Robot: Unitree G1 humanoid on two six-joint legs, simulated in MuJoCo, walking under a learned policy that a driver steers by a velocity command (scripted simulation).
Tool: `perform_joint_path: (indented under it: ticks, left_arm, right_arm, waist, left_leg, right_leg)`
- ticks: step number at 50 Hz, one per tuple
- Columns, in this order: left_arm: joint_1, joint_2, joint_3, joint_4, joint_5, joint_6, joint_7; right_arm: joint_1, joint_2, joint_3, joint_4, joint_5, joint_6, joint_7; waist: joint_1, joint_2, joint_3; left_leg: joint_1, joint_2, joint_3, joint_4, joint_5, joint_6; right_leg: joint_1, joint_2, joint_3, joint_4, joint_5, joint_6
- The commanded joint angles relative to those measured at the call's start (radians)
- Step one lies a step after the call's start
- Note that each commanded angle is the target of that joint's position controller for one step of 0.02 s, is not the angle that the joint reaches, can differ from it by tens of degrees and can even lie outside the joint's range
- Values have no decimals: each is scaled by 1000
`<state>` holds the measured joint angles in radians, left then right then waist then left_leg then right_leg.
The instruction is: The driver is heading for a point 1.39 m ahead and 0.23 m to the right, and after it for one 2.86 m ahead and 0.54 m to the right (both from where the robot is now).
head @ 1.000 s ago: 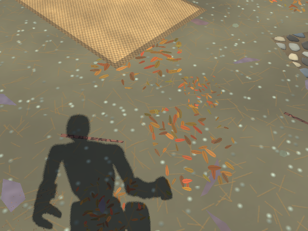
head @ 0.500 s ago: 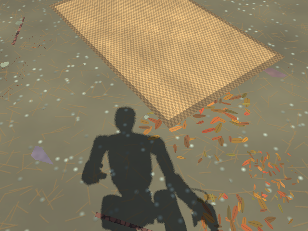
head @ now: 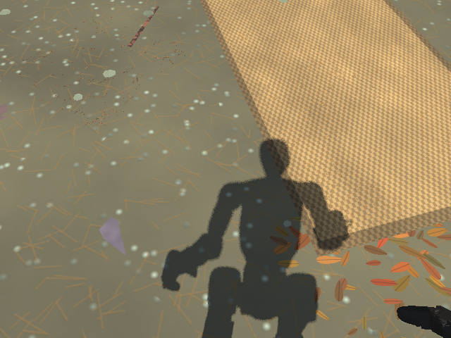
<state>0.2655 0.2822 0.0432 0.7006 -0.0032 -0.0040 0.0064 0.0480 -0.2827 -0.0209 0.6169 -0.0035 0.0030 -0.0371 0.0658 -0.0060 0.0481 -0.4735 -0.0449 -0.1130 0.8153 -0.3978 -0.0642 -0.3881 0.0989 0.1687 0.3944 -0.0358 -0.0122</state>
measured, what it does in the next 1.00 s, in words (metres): walks ahead: left foot, then right foot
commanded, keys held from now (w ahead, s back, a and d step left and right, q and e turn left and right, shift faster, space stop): e+shift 0.44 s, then q+shift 0.16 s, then w+q+shift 0.40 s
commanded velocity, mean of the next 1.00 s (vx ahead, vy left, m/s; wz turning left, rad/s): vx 0.23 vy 0.00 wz -0.15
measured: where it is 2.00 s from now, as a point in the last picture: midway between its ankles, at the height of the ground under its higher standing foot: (221, 174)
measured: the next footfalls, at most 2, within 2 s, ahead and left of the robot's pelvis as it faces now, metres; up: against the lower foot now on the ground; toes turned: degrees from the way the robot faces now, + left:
left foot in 0.08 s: +0.10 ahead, +0.11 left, +0.00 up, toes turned -11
right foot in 0.52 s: +0.02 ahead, -0.16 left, +0.00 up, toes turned -29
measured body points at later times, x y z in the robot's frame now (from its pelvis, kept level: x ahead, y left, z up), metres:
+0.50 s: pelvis +0.03 -0.01 +0.00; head +0.06 -0.04 +0.45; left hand +0.31 +0.16 -0.08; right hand +0.05 -0.33 -0.10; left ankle +0.06 +0.12 -0.73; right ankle +0.00 -0.14 -0.73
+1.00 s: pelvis +0.13 -0.05 +0.00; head +0.13 -0.04 +0.45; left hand +0.22 +0.22 -0.13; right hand +0.20 -0.35 -0.10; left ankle +0.27 +0.07 -0.65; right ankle -0.01 -0.14 -0.73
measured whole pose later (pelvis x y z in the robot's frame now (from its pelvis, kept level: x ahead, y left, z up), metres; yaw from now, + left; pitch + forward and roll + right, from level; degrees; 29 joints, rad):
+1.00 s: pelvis +0.13 -0.05 +0.00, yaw -10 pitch +1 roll -1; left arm 0.40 0.28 0.08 0.84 0.05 -0.08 0.02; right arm 0.24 -0.28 -0.09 0.75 -0.04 0.06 0.09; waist -0.01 -0.01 -0.06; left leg -0.77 0.12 0.03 1.08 -0.09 0.03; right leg 0.07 -0.07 -0.34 0.26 -0.33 0.05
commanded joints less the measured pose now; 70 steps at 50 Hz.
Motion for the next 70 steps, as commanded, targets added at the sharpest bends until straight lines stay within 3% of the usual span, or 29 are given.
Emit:
perform_joint_path:
  ticks: [1, 3, 4, 5, 6, 7, 10, 19, 24, 25, 26, 27, 28, 29, 32, 35, 41, 42, 45, 53, 55, 57, 58, 59, 60, 61, 63, 66, 70]
  left_arm:
    - [-103, 181, 64, -113, -20, 2, 8]
    - [-87, 171, 69, -111, -33, 17, 19]
    - [-47, 145, 64, -102, -35, 19, 23]
    - [-30, 90, 53, -122, -37, 16, 22]
    - [-18, 124, 68, -136, -35, 4, 24]
    - [15, 194, 91, -113, -26, 7, 25]
    - [108, 163, 95, -55, -14, 53, 41]
    - [-81, 70, 44, -185, -18, 48, -20]
    - [-68, 87, 60, -191, -15, 69, -33]
    - [-14, 96, 66, -169, -9, 65, -27]
    - [32, 160, 81, -155, -3, 58, -12]
    - [23, 238, 81, -178, 21, 49, 8]
    - [21, 138, 50, -170, 42, 31, 5]
    - [-5, 88, 31, -144, 50, 16, -6]
    - [-23, 168, 66, -87, 0, 5, 4]
    - [-43, 118, 51, -69, 11, -36, 19]
    - [-21, 85, 57, -11, 13, -90, 28]
    - [32, 107, 54, 14, 52, -79, 12]
    - [32, 113, 61, 33, 52, -87, 7]
    - [77, 148, 76, 101, 62, -84, 13]
    - [66, 177, 81, 110, 56, -68, 6]
    - [46, 237, 91, 107, 34, -44, -9]
    - [14, 242, 85, 88, 20, -36, -21]
    - [25, 65, 38, 31, 28, -43, -35]
    - [-45, 41, 25, -61, 44, -70, -37]
    - [-134, 90, 24, -76, 47, -81, -32]
    - [-63, 79, 12, -6, 32, -88, -21]
    - [31, 62, 7, 66, 29, -35, -46]
    - [-101, 43, 8, 71, -3, -12, -59]
  right_arm:
    - [142, -91, -30, -10, 11, 14, 3]
    - [139, -104, -44, -11, 10, 12, 9]
    - [158, -140, -58, -13, 2, 10, 6]
    - [174, -216, -74, -19, -39, 12, 3]
    - [136, -209, -79, -21, -71, 7, 9]
    - [55, -146, -60, -44, -65, -4, 6]
    - [-58, -60, -38, -64, -17, -19, -1]
    - [66, -164, -89, -3, -13, 10, -7]
    - [80, -184, -106, 33, 41, -12, 19]
    - [92, -159, -96, 51, 53, -17, 24]
    - [139, -99, -73, 65, 29, -25, 31]
    - [145, -11, -27, 22, -38, -32, 50]
    - [118, -76, -51, 51, -13, -27, 46]
    - [92, -118, -62, 69, 27, -13, 43]
    - [140, -159, -85, 102, 31, 16, 29]
    - [133, -157, -100, 90, 45, 5, 28]
    - [170, -84, -98, 84, 34, -19, 32]
    - [156, -69, -93, 93, -73, 15, 79]
    - [126, -54, -90, 64, -37, 40, 124]
    - [-23, -57, -66, 5, -22, 37, 139]
    - [16, -67, -66, 13, -11, 36, 122]
    - [260, -117, -92, 72, 11, 22, 91]
    - [504, -164, -121, 153, 3, 5, 75]
    - [470, -296, -150, 173, -8, 8, 58]
    - [423, -342, -150, 131, 0, 3, 62]
    - [417, -306, -142, 133, -18, 0, 60]
    - [377, -217, -116, 145, -42, -31, 42]
    - [298, -107, -72, 146, -24, -82, 47]
    - [386, -105, -65, 189, -19, -116, 55]
  waist:
    - [-101, -147, -191]
    - [-119, -147, -146]
    - [-121, -113, -147]
    - [-111, 103, -180]
    - [-93, 257, -165]
    - [-50, 193, -128]
    - [-12, 135, -79]
    - [-102, 152, -117]
    - [-66, 158, -127]
    - [-33, 124, -143]
    - [-34, -19, -202]
    - [-62, -333, -276]
    - [2, -218, -368]
    - [-1, -140, -296]
    - [-7, -165, -161]
    - [-24, -173, -52]
    - [-66, -99, -7]
    - [-66, 0, 14]
    - [-85, -97, 53]
    - [-66, -91, 136]
    - [-94, -87, 95]
    - [-218, -76, -67]
    - [-334, -4, -191]
    - [-240, 288, -130]
    - [-182, 321, -229]
    - [-204, 152, -175]
    - [-129, 9, -81]
    - [-51, 25, -31]
    - [-102, 23, 99]
  left_leg:
    - [189, -42, 13, -174, 90, 20]
    - [322, -23, 15, -360, 193, 57]
    - [431, 67, -30, -427, 198, 101]
    - [515, 318, -250, -477, 159, 219]
    - [386, 469, -411, -548, 249, 319]
    - [324, 443, -335, -543, 285, 317]
    - [285, 303, -95, -514, 386, 246]
    - [401, 352, 115, -477, 601, 292]
    - [367, 366, 149, -361, 627, 231]
    - [305, 328, 180, -281, 582, 187]
    - [146, 256, 253, -135, 391, 104]
    - [-134, 153, 273, 145, -285, 9]
    - [-115, 154, 127, 254, -310, -13]
    - [-87, 161, 85, 273, -271, -5]
    - [-176, 133, 101, 347, -67, 0]
    - [-328, 141, 57, 377, 119, 28]
    - [-475, 179, 27, 397, 253, 38]
    - [-425, 140, 93, 391, 249, 38]
    - [-452, 168, 86, 372, 322, 57]
    - [-368, 204, 226, 77, 205, 197]
    - [-214, 134, 313, 20, 97, 249]
    - [129, -16, 374, 6, 3, 291]
    - [475, -80, 308, -96, 27, 312]
    - [623, 122, -151, -323, -302, 366]
    - [710, 264, -678, -574, -427, 425]
    - [698, 305, -604, -615, -294, 359]
    - [486, 290, -396, -555, -121, 295]
    - [276, 226, -194, -621, -10, 195]
    - [338, 163, 96, -704, 419, 73]
  right_leg:
    - [91, -206, 336, -106, -31, -186]
    - [-13, -161, 353, -98, -260, -129]
    - [-108, -114, 318, -35, -417, -77]
    - [-275, -17, 157, 207, -567, -20]
    - [-312, 29, 15, 476, -569, 22]
    - [-297, -43, -11, 639, -498, 55]
    - [-311, -76, -64, 867, -363, 106]
    - [-208, -183, -197, 514, -286, 127]
    - [23, -122, -237, 185, -251, 27]
    - [168, -92, -229, 22, -102, -11]
    - [405, -177, -110, -16, 245, -47]
    - [612, -486, 194, 77, 743, -199]
    - [483, -550, 175, 41, 644, -332]
    - [412, -463, 62, 19, 496, -296]
    - [322, -393, -11, -131, -273, -205]
    - [330, -433, 53, -275, -619, -156]
    - [407, -461, -122, -316, -489, -124]
    - [332, -444, -187, -325, -503, -112]
    - [306, -455, -255, -331, -508, -99]
    - [491, -469, -463, -346, -361, -72]
    - [520, -445, -538, -215, 90, -62]
    - [478, -442, -556, 199, 683, -69]
    - [286, -408, -548, 571, 640, -43]
    - [-138, -245, -500, 920, -172, 26]
    - [-376, -96, -233, 1118, -475, 57]
    - [-444, -160, -153, 1132, -371, 33]
    - [-372, -252, -158, 1049, -237, -11]
    - [-233, -291, -103, 946, -125, -24]
    - [-368, -196, -98, 755, -3, -37]
Over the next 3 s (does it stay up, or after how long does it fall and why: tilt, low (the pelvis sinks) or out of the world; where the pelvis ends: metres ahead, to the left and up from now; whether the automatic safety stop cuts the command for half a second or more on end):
stays up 1.47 -0.08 0.00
